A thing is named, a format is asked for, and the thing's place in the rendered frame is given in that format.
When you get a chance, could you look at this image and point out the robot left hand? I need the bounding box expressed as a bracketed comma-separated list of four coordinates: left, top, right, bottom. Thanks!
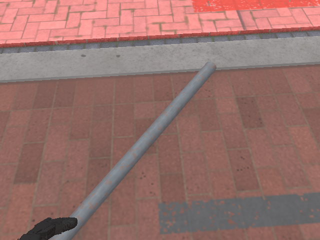
[17, 217, 78, 240]

